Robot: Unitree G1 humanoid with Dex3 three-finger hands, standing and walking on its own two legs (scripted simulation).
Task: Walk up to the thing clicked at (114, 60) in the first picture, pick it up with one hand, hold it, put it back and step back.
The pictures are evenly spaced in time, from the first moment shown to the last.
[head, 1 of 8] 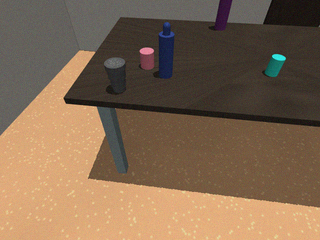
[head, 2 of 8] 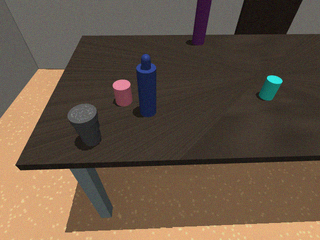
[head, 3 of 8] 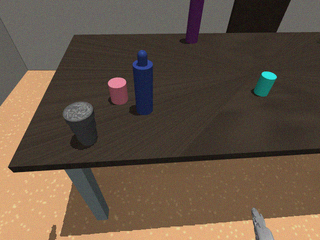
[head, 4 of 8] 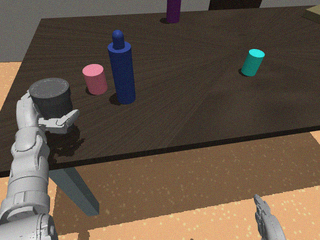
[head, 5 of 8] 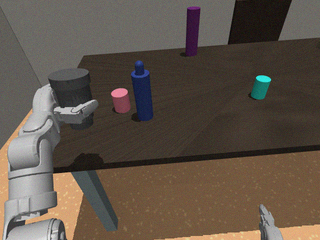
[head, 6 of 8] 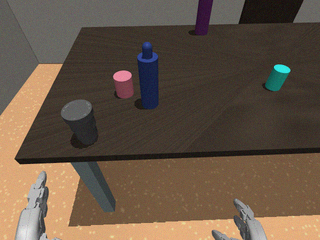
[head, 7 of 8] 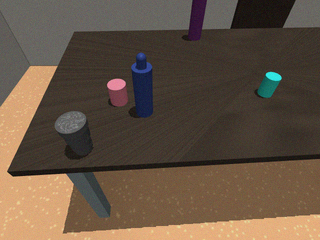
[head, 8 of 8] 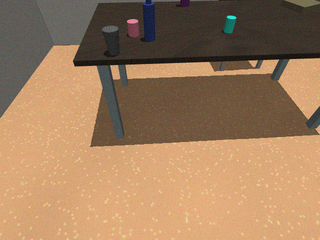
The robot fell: no
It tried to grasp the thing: yes
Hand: left
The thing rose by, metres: 0.25
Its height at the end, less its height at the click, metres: +0.00
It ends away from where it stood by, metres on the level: 0.02
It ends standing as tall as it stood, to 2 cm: yes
